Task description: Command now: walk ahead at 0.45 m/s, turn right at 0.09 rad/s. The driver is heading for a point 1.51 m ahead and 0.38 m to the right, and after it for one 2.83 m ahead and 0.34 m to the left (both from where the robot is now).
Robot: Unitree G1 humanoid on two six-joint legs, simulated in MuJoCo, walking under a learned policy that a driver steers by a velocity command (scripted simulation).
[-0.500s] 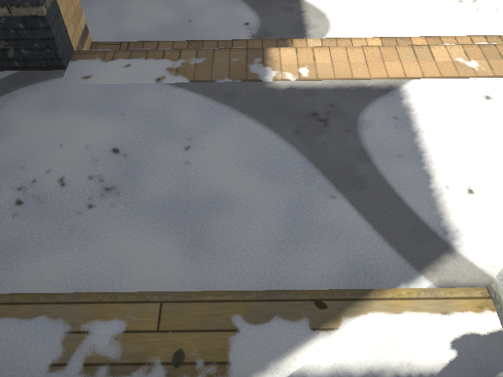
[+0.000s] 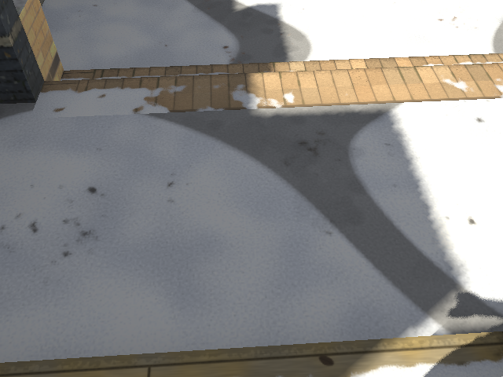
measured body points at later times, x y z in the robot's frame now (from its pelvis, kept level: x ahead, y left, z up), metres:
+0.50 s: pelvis +0.29 -0.02 -0.16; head +0.30 -0.02 +0.29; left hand +0.26 +0.20 -0.30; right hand +0.46 -0.24 -0.26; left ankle +0.50 +0.10 -0.87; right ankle +0.19 -0.10 -0.84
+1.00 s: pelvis +0.53 -0.02 -0.26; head +0.54 -0.03 +0.19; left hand +0.81 +0.08 -0.35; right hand +0.40 -0.24 -0.40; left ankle +0.49 +0.09 -0.99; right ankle +0.58 -0.19 -0.95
